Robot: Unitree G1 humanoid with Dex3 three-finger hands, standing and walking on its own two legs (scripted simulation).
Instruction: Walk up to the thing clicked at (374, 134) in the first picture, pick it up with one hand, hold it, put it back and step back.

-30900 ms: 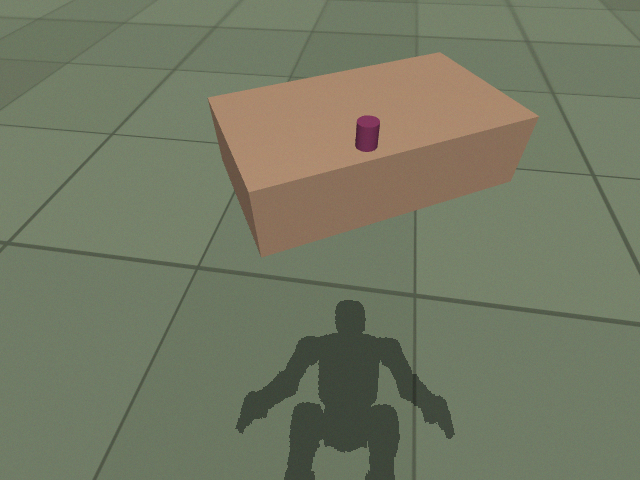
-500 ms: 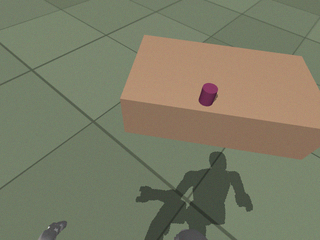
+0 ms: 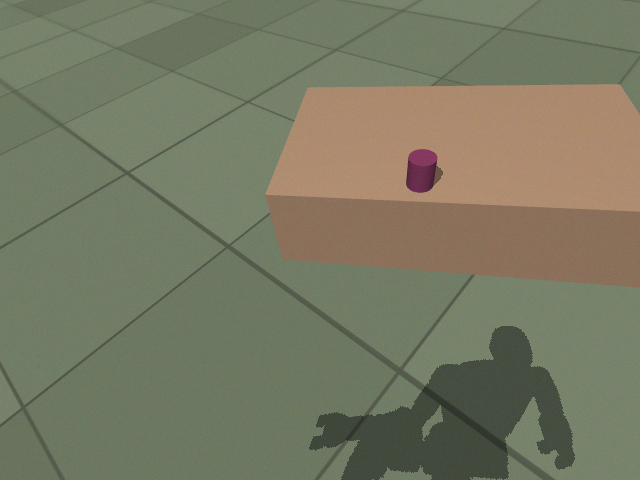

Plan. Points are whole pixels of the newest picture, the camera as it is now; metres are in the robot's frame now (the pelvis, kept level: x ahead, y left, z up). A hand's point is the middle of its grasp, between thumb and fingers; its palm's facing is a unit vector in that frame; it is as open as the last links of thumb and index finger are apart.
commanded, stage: step back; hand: right
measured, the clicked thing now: (421, 171) +1.10 -0.20 -0.35
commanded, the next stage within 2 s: stand in 0.92 s
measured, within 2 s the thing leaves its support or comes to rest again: neither
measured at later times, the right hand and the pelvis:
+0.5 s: hand out of the picture +0.09 -0.28 -0.16, palm faces -0.07 +0.92 -0.39, open 7.4 cm; pelvis +0.01 -0.01 -0.01, yaw +4 degrees
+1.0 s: hand out of the picture +0.16 -0.22 -0.15, palm faces -0.08 +0.94 -0.34, open 7.4 cm; pelvis +0.05 +0.02 +0.00, yaw +3 degrees
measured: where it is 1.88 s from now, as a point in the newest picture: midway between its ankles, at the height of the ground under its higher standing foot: outside the picture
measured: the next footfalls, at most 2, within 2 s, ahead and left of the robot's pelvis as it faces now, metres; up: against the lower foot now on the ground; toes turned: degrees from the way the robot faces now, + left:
left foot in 0.12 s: +0.00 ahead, +0.14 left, +0.00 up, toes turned +2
right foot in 0.42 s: +0.10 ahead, -0.12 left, +0.00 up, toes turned +2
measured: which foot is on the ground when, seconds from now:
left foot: up 0.00-0.10, down 0.12-0.44, up 0.46-0.70, down 0.72-1.00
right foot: down 0.00-0.16, up 0.18-0.40, down 0.42-1.00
